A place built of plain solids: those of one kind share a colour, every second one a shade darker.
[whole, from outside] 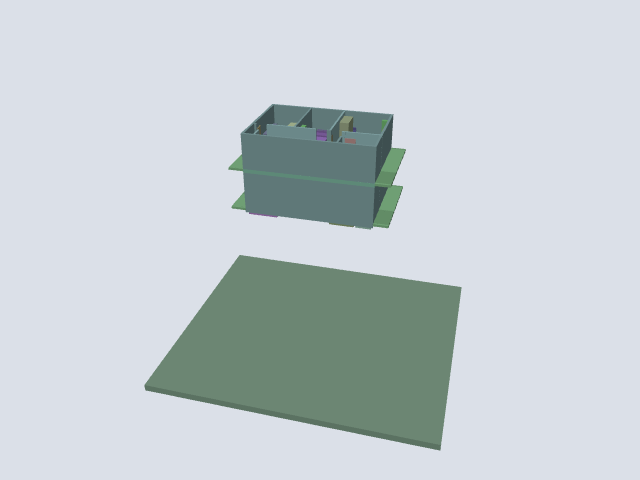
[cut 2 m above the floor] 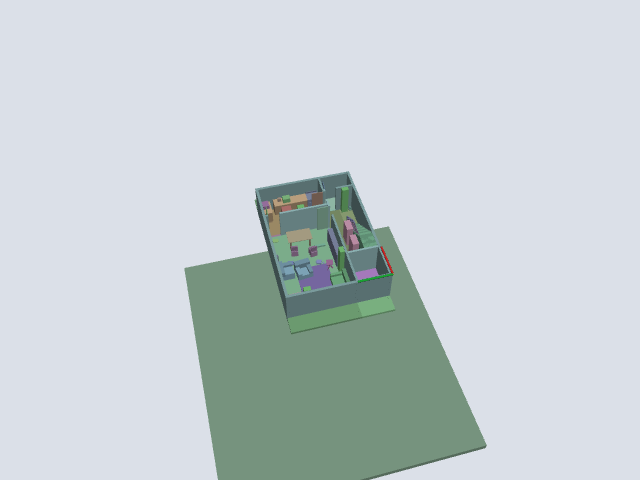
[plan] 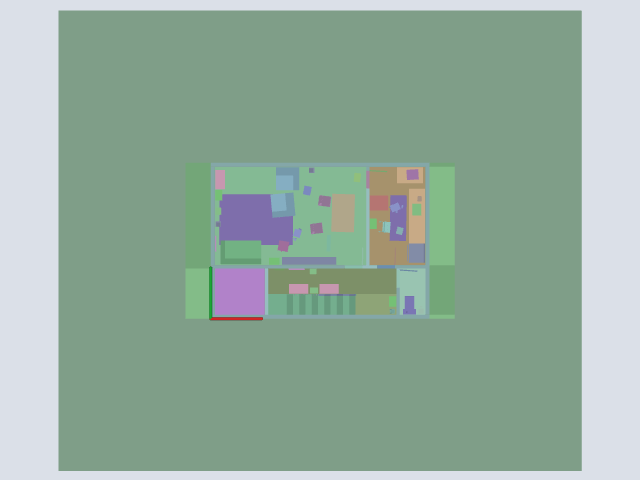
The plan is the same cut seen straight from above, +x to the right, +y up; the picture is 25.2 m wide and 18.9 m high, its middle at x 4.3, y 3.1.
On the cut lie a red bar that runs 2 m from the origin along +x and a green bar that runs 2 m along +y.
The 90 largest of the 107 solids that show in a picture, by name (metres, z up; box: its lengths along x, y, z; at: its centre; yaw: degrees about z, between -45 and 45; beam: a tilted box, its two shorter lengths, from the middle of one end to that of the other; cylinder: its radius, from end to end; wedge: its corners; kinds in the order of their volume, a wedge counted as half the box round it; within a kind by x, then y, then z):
{
 "under_1": {"box": [20.61, 18.14, 0.5], "at": [4.3, 3.07, -12.0]},
 "wall_1": {"box": [0.16, 1.82, 5.52], "at": [0.08, 1.07, 2.46]},
 "wall_2": {"box": [0.16, 3.87, 5.52], "at": [0.08, 4.04, 2.46]},
 "wall_3": {"box": [0.13, 1.82, 2.87], "at": [2.19, 1.07, 1.14]},
 "wall_4": {"box": [5.27, 0.13, 2.87], "at": [2.63, 2.04, 1.14]},
 "wall_5": {"box": [3.33, 0.13, 2.4], "at": [2.67, 2.04, 4.02]},
 "wall_6": {"box": [0.13, 3.87, 2.4], "at": [2.88, 4.04, 4.02]},
 "wall_7": {"box": [8.61, 0.16, 5.52], "at": [4.3, 0.08, 2.46]},
 "wall_8": {"box": [8.61, 0.16, 5.52], "at": [4.3, 6.06, 2.46]},
 "wall_9": {"box": [0.28, 0.13, 2.4], "at": [5.18, 2.04, 4.02]},
 "wall_10": {"box": [0.13, 3.87, 2.4], "at": [5.25, 4.04, 4.02]},
 "wall_11": {"box": [0.13, 3.02, 2.87], "at": [6.18, 3.62, 1.14]},
 "wall_12": {"box": [0.58, 0.13, 2.87], "at": [6.26, 2.04, 1.14]},
 "wall_13": {"box": [2.59, 0.13, 2.4], "at": [7.32, 2.04, 4.02]},
 "wall_14": {"box": [0.13, 1.06, 2.87], "at": [7.38, 0.69, 1.14]},
 "wall_15": {"box": [1.36, 0.13, 2.87], "at": [7.93, 2.04, 1.14]},
 "wall_16": {"box": [0.16, 1.82, 5.52], "at": [8.53, 1.07, 2.46]},
 "wall_17": {"box": [0.16, 3.87, 5.52], "at": [8.53, 4.04, 2.46]},
 "stair_1": {"box": [0.25, 0.81, 2.93], "at": [2.38, 0.56, 1.17]},
 "stair_2": {"box": [0.74, 0.81, 2.56], "at": [2.63, 0.56, 0.98]},
 "stair_3": {"box": [0.98, 0.81, 2.37], "at": [2.75, 0.56, 0.88]},
 "stair_4": {"box": [1.23, 0.81, 2.18], "at": [2.87, 0.56, 0.79]},
 "stair_5": {"box": [1.47, 0.81, 1.99], "at": [3.0, 0.56, 0.7]},
 "stair_6": {"box": [1.72, 0.81, 1.8], "at": [3.12, 0.56, 0.6]},
 "stair_7": {"box": [1.96, 0.81, 1.62], "at": [3.24, 0.56, 0.51]},
 "stair_8": {"box": [2.21, 0.81, 1.43], "at": [3.37, 0.56, 0.41]},
 "stair_9": {"box": [2.46, 0.81, 1.24], "at": [3.49, 0.56, 0.32]},
 "stair_10": {"box": [2.7, 0.81, 1.05], "at": [3.61, 0.56, 0.23]},
 "stair_11": {"box": [2.95, 0.81, 0.86], "at": [3.73, 0.56, 0.13]},
 "stair_12": {"box": [3.19, 0.81, 0.68], "at": [3.86, 0.56, 0.04]},
 "stair_13": {"box": [3.44, 0.81, 0.49], "at": [3.98, 0.56, -0.06]},
 "floor_living_1": {"box": [5.96, 3.87, 0.5], "at": [3.14, 4.04, -0.25]},
 "floor_kitchen_1": {"box": [2.2, 3.87, 0.5], "at": [7.35, 4.04, -0.25]},
 "floor_hall_1": {"box": [5.05, 1.01, 0.5], "at": [4.79, 1.48, -0.25]},
 "floor_hall_2": {"box": [1.61, 0.81, 0.5], "at": [6.5, 0.56, -0.25]},
 "upper_floor_next_1": {"box": [1.0, 0.16, 0.16], "at": [-0.5, 0.08, -0.08]},
 "upper_floor_next_2": {"box": [1.0, 1.82, 0.16], "at": [-0.5, 1.07, -0.08]},
 "upper_floor_next_3": {"box": [1.0, 1.82, 0.16], "at": [-0.5, 1.07, 2.74]},
 "upper_floor_next_4": {"box": [1.0, 3.87, 0.16], "at": [-0.5, 4.04, -0.08]},
 "upper_floor_next_5": {"box": [1.0, 0.16, 0.16], "at": [9.11, 0.08, -0.08]},
 "upper_floor_next_6": {"box": [1.0, 0.16, 0.16], "at": [9.11, 0.08, 2.74]},
 "upper_floor_next_7": {"box": [1.0, 1.82, 0.16], "at": [9.11, 1.07, -0.08]},
 "upper_floor_next_8": {"box": [1.0, 1.82, 0.16], "at": [9.11, 1.07, 2.74]},
 "upper_floor_next_9": {"box": [1.0, 3.87, 0.16], "at": [9.11, 4.04, -0.08]},
 "upper_floor_next_10": {"box": [1.0, 3.87, 0.16], "at": [9.11, 4.04, 2.74]},
 "fixture_wardrobe_bedroom_1": {"box": [0.63, 1.41, 2.2], "at": [5.63, 4.98, 3.87]},
 "floor_store_1": {"box": [1.97, 1.82, 0.5], "at": [1.15, 1.07, -0.25]},
 "counter_run_1": {"box": [1.03, 0.61, 0.78], "at": [7.84, 5.67, 0.49]},
 "counter_run_2": {"box": [0.64, 2.16, 0.038], "at": [8.12, 4.04, 0.9]},
 "counter_run_3": {"box": [0.61, 2.16, 0.78], "at": [8.13, 4.04, 0.49]},
 "flat_shelf_1": {"box": [0.39, 0.76, 1.46], "at": [0.36, 5.48, 0.73]},
 "flat_shelf_2": {"box": [0.76, 0.39, 1.46], "at": [3.46, 1.18, 0.73]},
 "flat_shelf_3": {"box": [0.76, 0.39, 1.46], "at": [4.66, 1.18, 0.73]},
 "armchair_club_1": {"box": [0.24, 0.87, 0.18], "at": [2.69, 5.49, 0.51]},
 "armchair_club_2": {"box": [0.87, 0.24, 0.18], "at": [2.79, 4.81, 0.51], "yaw": 5.1},
 "armchair_club_3": {"box": [0.9, 0.92, 0.35], "at": [2.84, 4.47, 0.24], "yaw": 5.1},
 "armchair_club_4": {"box": [0.87, 0.24, 0.18], "at": [2.85, 4.13, 0.51], "yaw": 5.1},
 "armchair_club_5": {"box": [0.92, 0.9, 0.35], "at": [3.02, 5.5, 0.24]},
 "armchair_club_6": {"box": [0.92, 0.33, 0.38], "at": [3.02, 5.8, 0.61]},
 "armchair_club_7": {"box": [0.33, 0.92, 0.38], "at": [3.13, 4.5, 0.61], "yaw": 5.1},
 "armchair_club_8": {"box": [0.24, 0.87, 0.18], "at": [3.37, 5.49, 0.51]},
 "billy_1": {"box": [0.28, 0.42, 2.02], "at": [0.31, 4.86, 1.01]},
 "billy_2": {"box": [0.42, 0.28, 2.02], "at": [2.5, 2.26, 1.01]},
 "billy_3": {"box": [0.28, 0.42, 2.02], "at": [6.4, 3.74, 1.01]},
 "billy_4": {"box": [0.28, 0.42, 2.02], "at": [7.16, 0.68, 1.01]},
 "floor_wc_1": {"box": [1.01, 1.82, 0.5], "at": [7.95, 1.07, -0.25]},
 "bookcase_1": {"box": [2.14, 0.31, 1.15], "at": [3.87, 2.28, 0.57]},
 "fridge_flat_1": {"box": [0.73, 0.6, 1.66], "at": [6.63, 4.56, 0.83]},
 "sofa_1": {"box": [0.17, 0.92, 0.18], "at": [0.47, 2.62, 0.54]},
 "sofa_2": {"box": [1.6, 0.23, 0.39], "at": [1.19, 2.26, 0.65]},
 "sofa_3": {"box": [1.6, 0.93, 0.34], "at": [1.19, 2.62, 0.28]},
 "sofa_4": {"box": [0.17, 0.92, 0.18], "at": [1.9, 2.62, 0.54]},
 "rug_1": {"box": [2.9, 2.0, 0.08], "at": [1.79, 3.9, -0.03], "yaw": -0.1},
 "rug_2": {"box": [0.65, 1.8, 0.08], "at": [7.38, 3.96, -0.03], "yaw": -1.0},
 "range_flat_1": {"box": [0.65, 0.76, 0.94], "at": [8.12, 2.58, 0.47]},
 "wall_band_1": {"box": [8.61, 0.16, 0.26], "at": [4.3, 0.08, 2.69]},
 "child_bed_1": {"box": [0.96, 0.55, 0.2], "at": [3.69, 5.67, 3.4]},
 "chair_bentwood_1": {"box": [0.47, 0.41, 0.43], "at": [4.17, 3.56, 0.21], "yaw": 7.2},
 "leaf_kitchen_door_1": {"box": [0.05, 0.7, 2.0], "at": [7.26, 2.46, 1.0], "yaw": -2.0},
 "leaf_living_door_1": {"box": [0.05, 0.7, 2.0], "at": [5.98, 2.46, 1.0], "yaw": -1.0},
 "leaf_bath_door_1": {"box": [0.7, 0.05, 2.0], "at": [6.59, 1.93, 3.82], "yaw": 2.0},
 "book_pile_1": {"box": [0.23, 0.29, 0.47], "at": [0.3, 4.23, 0.23]},
 "book_pile_2": {"box": [0.32, 0.24, 0.37], "at": [4.06, 1.11, 0.19]},
 "dish_rack_1": {"box": [0.35, 0.47, 0.34], "at": [8.11, 4.29, 1.08]},
 "microwave_1": {"box": [0.47, 0.4, 0.28], "at": [7.95, 5.67, 1.05], "yaw": 3.6},
 "wc_1": {"box": [0.51, 0.21, 0.45], "at": [7.82, 0.28, 0.56]},
 "floor_gap_kitchen_door_1": {"box": [0.7, 0.13, 0.5], "at": [6.9, 2.04, -0.25]},
 "floor_gap_living_door_1": {"box": [0.7, 0.13, 0.5], "at": [5.62, 2.04, -0.25]},
 "floor_gap_living_kitchen_door_1": {"box": [0.13, 0.7, 0.5], "at": [6.18, 5.48, -0.25]},
 "dining_table_1": {"box": [0.9, 1.5, 0.031], "at": [5.21, 4.16, 0.73], "yaw": -1.6}
}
